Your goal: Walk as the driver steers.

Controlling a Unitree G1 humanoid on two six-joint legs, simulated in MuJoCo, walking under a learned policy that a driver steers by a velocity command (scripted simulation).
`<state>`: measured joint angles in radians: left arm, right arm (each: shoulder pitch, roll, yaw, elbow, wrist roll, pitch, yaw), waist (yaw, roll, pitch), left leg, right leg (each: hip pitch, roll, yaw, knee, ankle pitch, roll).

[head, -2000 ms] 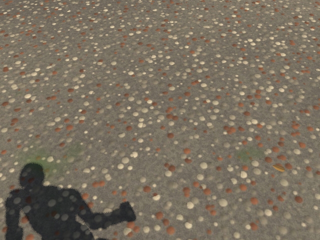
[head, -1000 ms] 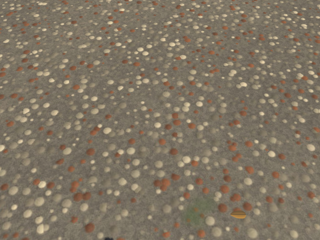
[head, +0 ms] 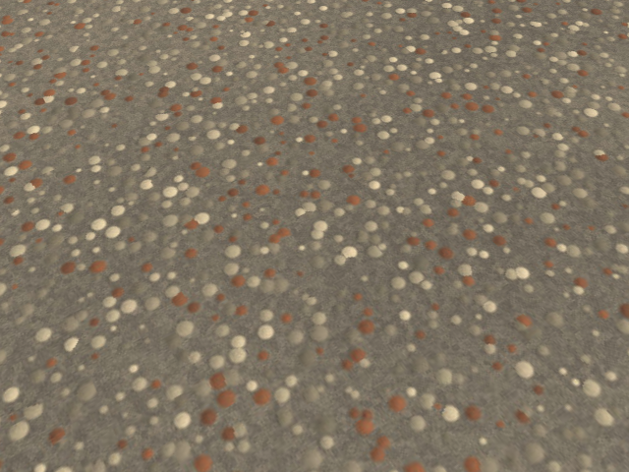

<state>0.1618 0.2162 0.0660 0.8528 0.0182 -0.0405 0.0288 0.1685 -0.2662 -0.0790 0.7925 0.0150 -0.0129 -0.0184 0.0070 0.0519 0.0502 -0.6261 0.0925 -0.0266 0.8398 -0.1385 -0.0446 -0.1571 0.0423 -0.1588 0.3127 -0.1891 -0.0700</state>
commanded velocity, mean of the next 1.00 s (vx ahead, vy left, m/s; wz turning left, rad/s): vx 0.02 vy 0.00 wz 0.54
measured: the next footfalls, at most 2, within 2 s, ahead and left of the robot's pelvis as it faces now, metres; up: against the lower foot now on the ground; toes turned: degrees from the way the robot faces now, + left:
left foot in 0.18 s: +0.13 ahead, +0.13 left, +0.00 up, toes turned +9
right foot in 0.62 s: +0.16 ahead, -0.10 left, +0.00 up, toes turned +27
